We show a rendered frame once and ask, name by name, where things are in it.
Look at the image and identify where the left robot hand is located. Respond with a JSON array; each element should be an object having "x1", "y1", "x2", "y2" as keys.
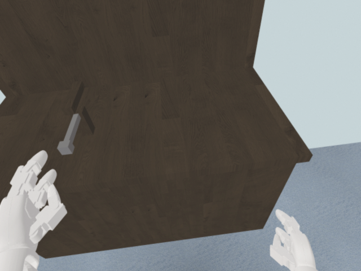
[{"x1": 0, "y1": 150, "x2": 67, "y2": 253}]

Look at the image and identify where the counter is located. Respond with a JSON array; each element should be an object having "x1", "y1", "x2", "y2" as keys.
[{"x1": 0, "y1": 0, "x2": 313, "y2": 259}]

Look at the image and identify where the left robot forearm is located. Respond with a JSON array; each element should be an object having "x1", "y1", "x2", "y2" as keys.
[{"x1": 0, "y1": 247, "x2": 39, "y2": 271}]

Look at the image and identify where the right robot hand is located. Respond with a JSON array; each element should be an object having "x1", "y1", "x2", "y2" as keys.
[{"x1": 270, "y1": 209, "x2": 316, "y2": 271}]

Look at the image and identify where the tap lever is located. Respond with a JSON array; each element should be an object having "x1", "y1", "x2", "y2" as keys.
[{"x1": 57, "y1": 113, "x2": 81, "y2": 155}]

